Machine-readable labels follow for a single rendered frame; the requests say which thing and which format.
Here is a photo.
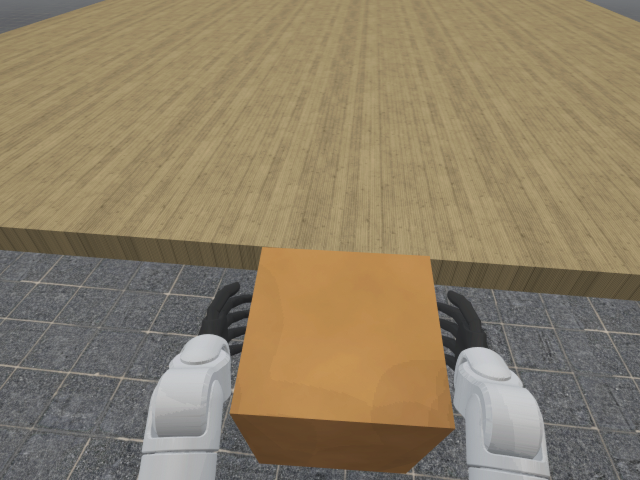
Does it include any left robot hand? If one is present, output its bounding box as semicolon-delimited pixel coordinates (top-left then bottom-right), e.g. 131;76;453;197
198;282;253;357

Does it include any right robot forearm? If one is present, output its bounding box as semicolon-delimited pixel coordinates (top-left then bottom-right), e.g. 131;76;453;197
453;347;550;480

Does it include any left robot forearm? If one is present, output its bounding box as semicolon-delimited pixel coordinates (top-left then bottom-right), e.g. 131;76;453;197
138;334;231;480

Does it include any carton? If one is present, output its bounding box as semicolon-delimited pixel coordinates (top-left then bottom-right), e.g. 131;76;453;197
230;247;455;474

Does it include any right robot hand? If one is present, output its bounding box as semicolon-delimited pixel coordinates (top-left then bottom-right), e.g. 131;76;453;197
437;290;489;371

